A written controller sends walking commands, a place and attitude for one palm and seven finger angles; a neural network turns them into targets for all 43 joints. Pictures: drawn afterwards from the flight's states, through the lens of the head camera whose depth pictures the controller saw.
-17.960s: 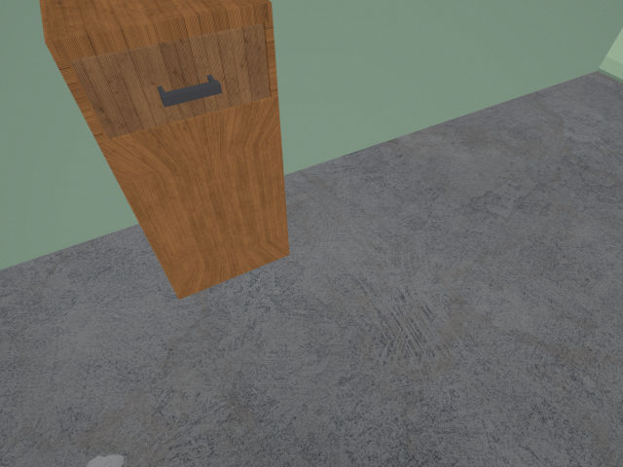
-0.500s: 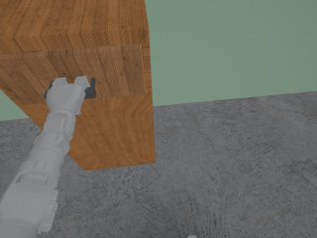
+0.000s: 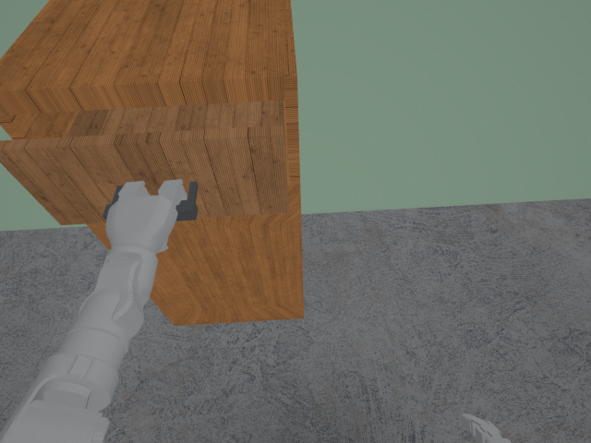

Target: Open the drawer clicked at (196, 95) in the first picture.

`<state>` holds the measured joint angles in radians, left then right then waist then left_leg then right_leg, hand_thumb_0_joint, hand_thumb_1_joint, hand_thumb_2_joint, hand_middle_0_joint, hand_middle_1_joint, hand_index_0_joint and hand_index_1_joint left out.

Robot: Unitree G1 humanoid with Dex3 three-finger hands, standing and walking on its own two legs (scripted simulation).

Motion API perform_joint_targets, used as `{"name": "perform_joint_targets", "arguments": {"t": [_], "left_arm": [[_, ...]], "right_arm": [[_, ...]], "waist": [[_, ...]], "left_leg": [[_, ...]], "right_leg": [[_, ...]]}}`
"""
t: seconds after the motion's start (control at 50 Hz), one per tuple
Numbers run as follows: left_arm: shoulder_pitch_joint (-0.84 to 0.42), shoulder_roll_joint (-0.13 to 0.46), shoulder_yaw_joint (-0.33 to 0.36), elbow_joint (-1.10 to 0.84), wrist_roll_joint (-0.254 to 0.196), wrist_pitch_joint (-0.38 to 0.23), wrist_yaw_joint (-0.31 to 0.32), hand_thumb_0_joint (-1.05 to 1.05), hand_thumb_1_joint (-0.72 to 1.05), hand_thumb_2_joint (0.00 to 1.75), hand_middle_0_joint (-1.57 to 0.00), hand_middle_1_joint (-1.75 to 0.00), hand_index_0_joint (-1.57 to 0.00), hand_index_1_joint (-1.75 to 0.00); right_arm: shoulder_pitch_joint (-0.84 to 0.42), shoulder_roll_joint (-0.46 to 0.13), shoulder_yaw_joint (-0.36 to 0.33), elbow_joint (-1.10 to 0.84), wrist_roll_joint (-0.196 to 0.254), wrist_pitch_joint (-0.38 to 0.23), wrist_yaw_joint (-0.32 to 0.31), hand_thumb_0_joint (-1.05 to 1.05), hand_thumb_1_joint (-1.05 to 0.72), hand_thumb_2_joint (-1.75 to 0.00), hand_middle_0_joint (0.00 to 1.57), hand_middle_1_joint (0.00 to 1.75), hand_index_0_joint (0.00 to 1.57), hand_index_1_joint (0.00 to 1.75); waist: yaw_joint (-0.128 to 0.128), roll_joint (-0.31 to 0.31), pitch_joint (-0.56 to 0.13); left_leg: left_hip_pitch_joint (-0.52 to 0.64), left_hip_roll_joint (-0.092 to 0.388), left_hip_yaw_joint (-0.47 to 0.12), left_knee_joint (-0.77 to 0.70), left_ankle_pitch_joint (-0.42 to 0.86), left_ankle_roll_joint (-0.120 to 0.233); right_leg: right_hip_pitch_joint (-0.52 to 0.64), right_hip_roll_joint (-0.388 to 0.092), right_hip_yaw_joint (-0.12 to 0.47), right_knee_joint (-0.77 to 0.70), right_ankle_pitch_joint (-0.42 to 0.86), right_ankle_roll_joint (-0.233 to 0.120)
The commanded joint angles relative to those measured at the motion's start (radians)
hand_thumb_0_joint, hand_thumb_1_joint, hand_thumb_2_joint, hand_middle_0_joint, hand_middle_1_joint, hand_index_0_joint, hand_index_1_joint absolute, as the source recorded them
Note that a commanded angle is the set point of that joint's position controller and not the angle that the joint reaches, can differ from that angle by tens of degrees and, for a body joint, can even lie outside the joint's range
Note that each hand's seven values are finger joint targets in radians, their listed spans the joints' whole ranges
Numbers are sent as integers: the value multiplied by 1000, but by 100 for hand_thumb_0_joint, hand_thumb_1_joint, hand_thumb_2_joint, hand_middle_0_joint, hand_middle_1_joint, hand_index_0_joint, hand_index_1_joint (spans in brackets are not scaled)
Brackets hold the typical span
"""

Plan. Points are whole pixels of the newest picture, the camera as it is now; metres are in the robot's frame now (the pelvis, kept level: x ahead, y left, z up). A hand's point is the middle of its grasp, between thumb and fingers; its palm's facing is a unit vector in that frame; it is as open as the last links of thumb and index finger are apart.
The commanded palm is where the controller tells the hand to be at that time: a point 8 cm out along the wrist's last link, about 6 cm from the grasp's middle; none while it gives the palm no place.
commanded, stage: pull the drawer open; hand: left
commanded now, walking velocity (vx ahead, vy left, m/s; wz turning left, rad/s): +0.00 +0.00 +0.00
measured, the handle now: (154, 201) +0.45 +0.24 +0.05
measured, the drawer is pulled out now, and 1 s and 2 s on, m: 0.07 0.21 0.30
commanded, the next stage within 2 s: none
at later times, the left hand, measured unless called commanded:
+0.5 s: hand (151, 278) +0.33 +0.22 +0.02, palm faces +0.00 -0.06 -1.00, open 5.7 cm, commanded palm +0.29 +0.23 +0.08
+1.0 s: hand (141, 327) +0.26 +0.21 +0.02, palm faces +0.01 -0.07 -1.00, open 5.6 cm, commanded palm +0.23 +0.22 +0.08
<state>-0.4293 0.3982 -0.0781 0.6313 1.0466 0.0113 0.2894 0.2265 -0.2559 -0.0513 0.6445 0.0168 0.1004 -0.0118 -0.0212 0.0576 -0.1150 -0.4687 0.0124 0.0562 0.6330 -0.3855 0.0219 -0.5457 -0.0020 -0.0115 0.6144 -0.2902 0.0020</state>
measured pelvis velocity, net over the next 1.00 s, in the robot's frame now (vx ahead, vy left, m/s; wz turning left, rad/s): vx -0.01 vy -0.02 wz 0.01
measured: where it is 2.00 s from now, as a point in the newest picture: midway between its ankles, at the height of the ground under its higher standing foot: outside the picture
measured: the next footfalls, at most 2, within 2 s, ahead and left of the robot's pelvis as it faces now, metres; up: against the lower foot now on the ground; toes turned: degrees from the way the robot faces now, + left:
none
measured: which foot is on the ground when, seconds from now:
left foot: down 0.00-1.00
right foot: down 0.00-1.00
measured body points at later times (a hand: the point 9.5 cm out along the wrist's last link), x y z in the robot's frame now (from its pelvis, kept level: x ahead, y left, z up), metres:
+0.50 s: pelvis +0.00 -0.01 +0.00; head +0.04 -0.03 +0.45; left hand +0.33 +0.22 +0.08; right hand +0.15 -0.26 -0.12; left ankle -0.05 +0.10 -0.72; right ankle +0.00 -0.12 -0.72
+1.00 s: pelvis -0.01 -0.02 +0.00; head +0.02 -0.05 +0.45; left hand +0.25 +0.21 +0.08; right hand +0.19 -0.24 -0.11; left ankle -0.05 +0.10 -0.72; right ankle +0.00 -0.12 -0.72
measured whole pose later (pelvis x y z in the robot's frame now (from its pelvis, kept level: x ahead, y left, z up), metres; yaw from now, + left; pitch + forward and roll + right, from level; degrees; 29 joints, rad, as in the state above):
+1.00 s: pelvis -0.01 -0.02 +0.00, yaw +0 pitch +6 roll +0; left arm 0.09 0.36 -0.11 0.14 1.04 0.05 0.30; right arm 0.11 -0.23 -0.02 0.65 -0.01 0.05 -0.02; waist 0.06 0.07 -0.07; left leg -0.33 0.01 0.05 0.60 -0.37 0.00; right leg -0.43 0.00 -0.02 0.62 -0.30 -0.02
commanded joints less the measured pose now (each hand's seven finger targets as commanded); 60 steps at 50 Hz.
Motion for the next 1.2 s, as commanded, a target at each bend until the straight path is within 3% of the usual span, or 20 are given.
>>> {"name": "perform_joint_targets", "arguments": {"t": [0.0, 0.12, 0.32, 0.38, 0.42, 0.44, 0.48, 0.52, 0.58, 0.62, 0.66, 0.72, 0.8, 0.84, 0.88, 0.94, 0.98, 1.02, 1.1, 1.18], "left_arm": [[-152, 203, 97, -207, -11, 17, 23, 0, 90, 90, -40, -135, -40, -135], [-118, 185, 87, -256, -13, 31, 24, 0, 90, 90, -40, -135, -40, -135], [57, 211, 137, -369, -28, 32, 15, 0, 90, 90, -40, -135, -40, -135], [120, 151, 92, -419, -28, 36, 20, 0, 90, 90, -40, -135, -40, -135], [109, 172, 111, -440, -28, 36, 24, 0, 90, 90, -40, -135, -40, -135], [131, 190, 128, -457, -21, 38, 29, 0, 90, 90, -40, -135, -40, -135], [162, 145, 94, -506, -21, 42, 34, 0, 90, 90, -40, -135, -40, -135], [219, 165, 120, -529, -23, 48, 38, 0, 90, 90, -40, -135, -40, -135], [211, 149, 102, -531, -23, 56, 40, 0, 90, 90, -40, -135, -40, -135], [203, 183, 127, -561, -15, 54, 45, 0, 90, 90, -40, -135, -40, -135], [251, 150, 105, -579, -15, 55, 48, 0, 90, 90, -40, -135, -40, -135], [325, 150, 115, -626, -20, 56, 47, 0, 90, 90, -40, -135, -40, -135], [332, 136, 103, -635, -20, 54, 45, 0, 90, 90, -40, -135, -40, -135], [358, 143, 109, -671, -15, 49, 49, 0, 90, 90, -40, -135, -40, -135], [335, 129, 93, -678, -12, 48, 52, 0, 90, 90, -40, -135, -40, -135], [411, 124, 97, -695, -11, 49, 53, 0, 90, 90, -40, -135, -40, -135], [408, 123, 93, -696, -14, 48, 52, 0, 90, 90, -40, -135, -40, -135], [440, 125, 102, -720, -10, 48, 54, 0, 90, 90, -40, -135, -40, -135], [466, 103, 80, -751, -8, 46, 55, 0, 90, 90, -40, -135, -40, -135], [590, 92, 88, -794, -15, 45, 56, 0, 90, 90, -40, -135, -40, -135]], "right_arm": [[7, -133, -48, -107, -3, -34, -14, 0, -90, -90, 20, 30, 20, 30], [-27, -133, -43, -107, -1, -40, -21, 0, -90, -90, 20, 30, 20, 30], [-81, -123, -36, -125, -3, -52, -28, 0, -90, -90, 20, 30, 20, 30], [-96, -112, -32, -133, -3, -61, -23, 0, -90, -90, 20, 30, 20, 30], [-102, -118, -33, -129, -5, -65, -25, 0, -90, -90, 20, 30, 20, 30], [-106, -116, -31, -133, -7, -67, -24, 0, -90, -90, 20, 30, 20, 30], [-115, -108, -31, -137, -10, -75, -20, 0, -90, -90, 20, 30, 20, 30], [-128, -111, -31, -138, -13, -76, -19, 0, -90, -90, 20, 30, 20, 30], [-149, -105, -22, -134, -12, -80, -22, 0, -90, -90, 20, 30, 20, 30], [-161, -107, -22, -131, -14, -80, -27, 0, -90, -90, 20, 30, 20, 30], [-166, -96, -19, -136, -15, -85, -25, 0, -90, -90, 20, 30, 20, 30], [-181, -96, -19, -142, -19, -88, -21, 0, -90, -90, 20, 30, 20, 30], [-200, -90, -10, -141, -20, -93, -23, 0, -90, -90, 20, 30, 20, 30], [-207, -86, -10, -148, -22, -95, -22, 0, -90, -90, 20, 30, 20, 30], [-208, -85, -8, -144, -24, -98, -21, 0, -90, -90, 20, 30, 20, 30], [-216, -80, -6, -148, -27, -101, -20, 0, -90, -90, 20, 30, 20, 30], [-224, -80, -4, -147, -26, -102, -22, 0, -90, -90, 20, 30, 20, 30], [-232, -80, -5, -151, -28, -102, -20, 0, -90, -90, 20, 30, 20, 30], [-233, -74, -4, -150, -32, -106, -15, 0, -90, -90, 20, 30, 20, 30], [-244, -71, -1, -163, -34, -111, -9, 0, -90, -90, 20, 30, 20, 30]], "waist": [[38, -52, -324], [33, -75, -276], [73, -66, -277], [71, -56, -251], [68, -69, -246], [80, -56, -252], [80, -50, -269], [86, -60, -272], [79, -73, -213], [85, -62, -228], [93, -50, -233], [103, -52, -246], [94, -75, -181], [106, -42, -201], [94, -55, -185], [109, -57, -196], [103, -72, -173], [113, -54, -176], [109, -46, -170], [123, -80, -166]], "left_leg": [[114, -24, -17, -38, 570, 3], [107, -29, -15, -53, 494, 3], [115, -33, -11, -70, 505, -1], [136, -28, -13, -68, 526, -2], [139, -26, -13, -72, 507, -3], [140, -28, -14, -74, 510, -4], [165, -25, -16, -70, 542, -6], [168, -26, -18, -67, 557, -7], [144, -32, -13, -79, 457, -6], [153, -34, -13, -85, 447, -8], [163, -33, -16, -86, 472, -10], [178, -32, -18, -80, 509, -12], [150, -38, -16, -88, 427, -10], [166, -38, -16, -89, 433, -11], [163, -39, -18, -86, 414, -11], [168, -38, -17, -86, 428, -12], [154, -42, -18, -86, 397, -11], [162, -42, -17, -89, 402, -12], [171, -39, -18, -86, 399, -13], [156, -41, -19, -82, 407, -11]], "right_leg": [[288, 31, -13, -9, 449, -35], [286, 31, -12, -24, 400, -36], [347, 26, 0, -25, 434, -37], [314, 28, -7, -24, 425, -35], [313, 29, -4, -31, 405, -36], [320, 28, -2, -25, 407, -37], [319, 26, -5, -22, 419, -37], [333, 27, -2, -22, 435, -37], [309, 26, -2, -34, 376, -35], [325, 26, 6, -38, 365, -39], [328, 24, 0, -32, 377, -40], [343, 24, 5, -31, 405, -38], [318, 25, 3, -39, 358, -35], [326, 24, 6, -39, 347, -38], [309, 25, 1, -38, 331, -38], [324, 24, 4, -37, 343, -38], [317, 24, 7, -40, 333, -36], [323, 26, 11, -44, 326, -40], [307, 26, 7, -40, 315, -39], [327, 25, 14, -34, 341, -37]]}}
